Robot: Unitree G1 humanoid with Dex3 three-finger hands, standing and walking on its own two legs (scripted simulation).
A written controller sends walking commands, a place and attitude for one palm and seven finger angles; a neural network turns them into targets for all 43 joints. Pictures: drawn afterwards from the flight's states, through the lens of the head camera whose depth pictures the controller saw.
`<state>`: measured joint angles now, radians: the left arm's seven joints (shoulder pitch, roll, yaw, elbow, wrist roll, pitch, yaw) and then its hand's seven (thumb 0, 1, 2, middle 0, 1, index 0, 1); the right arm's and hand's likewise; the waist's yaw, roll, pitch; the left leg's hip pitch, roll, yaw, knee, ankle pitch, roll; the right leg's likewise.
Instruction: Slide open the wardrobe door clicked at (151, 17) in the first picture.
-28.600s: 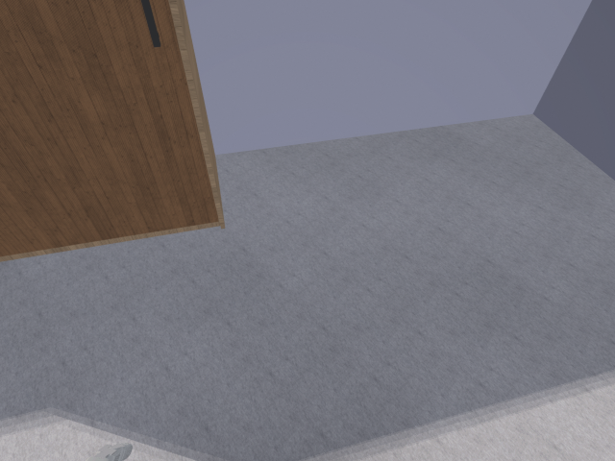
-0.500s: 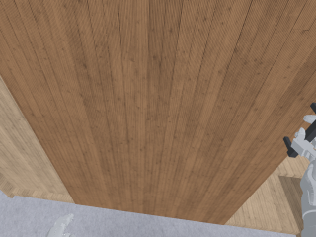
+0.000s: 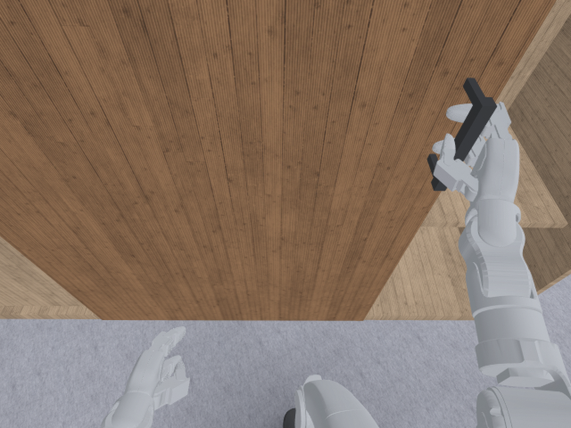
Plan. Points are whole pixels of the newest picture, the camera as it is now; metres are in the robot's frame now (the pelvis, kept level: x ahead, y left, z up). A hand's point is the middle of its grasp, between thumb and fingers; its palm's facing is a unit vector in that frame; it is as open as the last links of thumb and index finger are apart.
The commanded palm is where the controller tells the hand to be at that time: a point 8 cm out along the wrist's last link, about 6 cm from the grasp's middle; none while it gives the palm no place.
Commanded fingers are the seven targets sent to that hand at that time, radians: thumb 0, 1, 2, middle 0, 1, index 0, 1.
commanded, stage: stop walking and hold the door there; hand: right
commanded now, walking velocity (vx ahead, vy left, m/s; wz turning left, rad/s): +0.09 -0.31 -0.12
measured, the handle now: (454, 139) +0.45 -0.25 +0.15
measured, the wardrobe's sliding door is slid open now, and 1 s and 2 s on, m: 0.45 0.45 0.45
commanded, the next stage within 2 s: loosen the grip on the handle in 1.16 s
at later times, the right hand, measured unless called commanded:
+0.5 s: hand (453, 160) +0.40 -0.23 +0.15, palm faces +0.02 +0.99 -0.15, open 5.6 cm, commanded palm +0.39 -0.28 +0.13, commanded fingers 0.00 -0.90 -0.90 0.45 1.40 0.45 1.40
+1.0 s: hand (451, 161) +0.40 -0.23 +0.16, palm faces +0.09 +0.98 -0.17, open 5.7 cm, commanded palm +0.37 -0.28 +0.13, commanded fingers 0.00 -0.90 -0.90 0.45 1.40 0.45 1.40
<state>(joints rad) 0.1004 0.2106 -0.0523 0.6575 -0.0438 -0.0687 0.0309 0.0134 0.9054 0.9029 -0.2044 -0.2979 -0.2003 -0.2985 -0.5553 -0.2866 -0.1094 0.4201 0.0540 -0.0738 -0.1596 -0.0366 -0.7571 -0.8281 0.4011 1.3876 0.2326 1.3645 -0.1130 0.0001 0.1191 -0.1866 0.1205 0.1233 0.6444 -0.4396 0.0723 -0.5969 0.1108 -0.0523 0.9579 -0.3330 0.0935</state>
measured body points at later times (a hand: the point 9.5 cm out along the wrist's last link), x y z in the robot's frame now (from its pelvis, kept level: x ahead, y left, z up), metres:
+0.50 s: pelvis -0.01 -0.12 +0.00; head +0.06 -0.11 +0.45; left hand +0.15 +0.08 -0.12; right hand +0.39 -0.28 +0.16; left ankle +0.01 +0.01 -0.72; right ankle +0.02 -0.24 -0.70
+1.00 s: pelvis -0.02 -0.09 +0.01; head +0.01 -0.07 +0.46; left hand +0.14 +0.14 -0.11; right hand +0.39 -0.28 +0.17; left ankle -0.02 +0.05 -0.72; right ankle +0.01 -0.23 -0.71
